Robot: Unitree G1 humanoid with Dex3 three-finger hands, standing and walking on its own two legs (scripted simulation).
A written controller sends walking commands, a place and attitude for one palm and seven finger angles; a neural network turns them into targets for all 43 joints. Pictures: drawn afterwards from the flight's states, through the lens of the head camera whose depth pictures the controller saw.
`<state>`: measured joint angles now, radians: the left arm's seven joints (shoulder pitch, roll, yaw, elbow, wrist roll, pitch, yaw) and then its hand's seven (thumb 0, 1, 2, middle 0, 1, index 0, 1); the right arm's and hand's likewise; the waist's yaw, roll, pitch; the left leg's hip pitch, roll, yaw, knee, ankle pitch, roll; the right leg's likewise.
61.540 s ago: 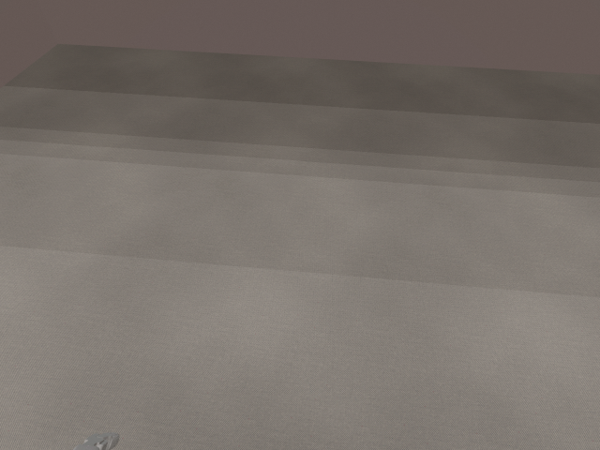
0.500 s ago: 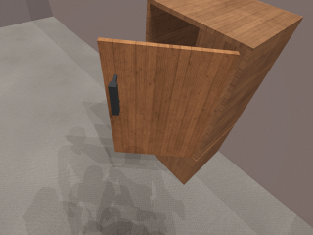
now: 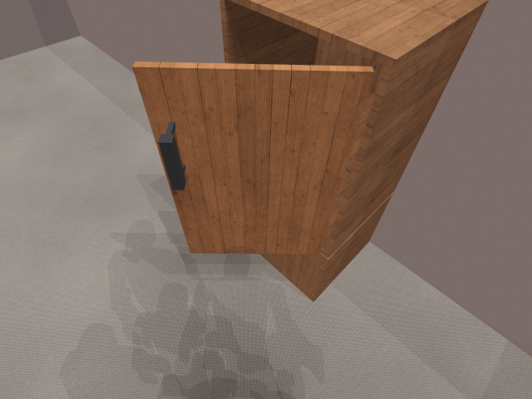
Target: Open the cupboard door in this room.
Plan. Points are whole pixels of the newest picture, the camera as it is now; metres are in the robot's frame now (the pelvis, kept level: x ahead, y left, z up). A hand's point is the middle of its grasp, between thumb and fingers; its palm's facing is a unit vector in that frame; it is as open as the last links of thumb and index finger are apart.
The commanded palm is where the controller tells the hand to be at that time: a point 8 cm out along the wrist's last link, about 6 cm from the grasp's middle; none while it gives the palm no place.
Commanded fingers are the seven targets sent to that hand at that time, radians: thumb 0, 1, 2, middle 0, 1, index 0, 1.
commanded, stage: come to a stop and stand still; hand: left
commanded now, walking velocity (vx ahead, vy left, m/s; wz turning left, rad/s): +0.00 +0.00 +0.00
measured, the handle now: (175, 156) +0.53 +0.20 +0.04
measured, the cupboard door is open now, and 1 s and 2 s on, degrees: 45 45 45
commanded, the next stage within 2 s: look again from close up in 0.20 s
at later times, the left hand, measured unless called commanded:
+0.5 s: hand out of the picture -0.02 +0.19 -0.16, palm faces +0.02 -0.97 -0.23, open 7.4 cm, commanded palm none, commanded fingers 0.00 0.90 0.90 -0.20 -0.30 -0.20 -0.30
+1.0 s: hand out of the picture +0.13 +0.18 -0.10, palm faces +0.22 -0.95 -0.20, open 7.4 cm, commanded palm +0.12 +0.23 -0.05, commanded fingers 0.00 0.76 0.84 -0.21 -0.39 -0.21 -0.39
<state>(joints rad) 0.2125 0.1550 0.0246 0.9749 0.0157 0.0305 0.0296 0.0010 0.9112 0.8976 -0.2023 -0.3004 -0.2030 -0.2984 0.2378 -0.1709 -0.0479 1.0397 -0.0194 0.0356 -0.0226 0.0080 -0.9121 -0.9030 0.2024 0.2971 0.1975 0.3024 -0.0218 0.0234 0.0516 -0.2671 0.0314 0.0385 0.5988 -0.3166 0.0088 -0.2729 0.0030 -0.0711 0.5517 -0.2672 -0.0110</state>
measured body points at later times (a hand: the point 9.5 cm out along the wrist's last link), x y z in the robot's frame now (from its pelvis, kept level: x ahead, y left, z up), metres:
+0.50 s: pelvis +0.00 +0.01 +0.01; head +0.00 -0.01 +0.46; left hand -0.02 +0.24 -0.14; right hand +0.01 -0.21 -0.16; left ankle +0.00 +0.10 -0.73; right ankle +0.02 -0.12 -0.73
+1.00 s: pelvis +0.02 -0.01 +0.01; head +0.03 -0.02 +0.46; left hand +0.11 +0.23 -0.08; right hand +0.06 -0.24 -0.14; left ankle +0.00 +0.10 -0.73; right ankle +0.02 -0.12 -0.73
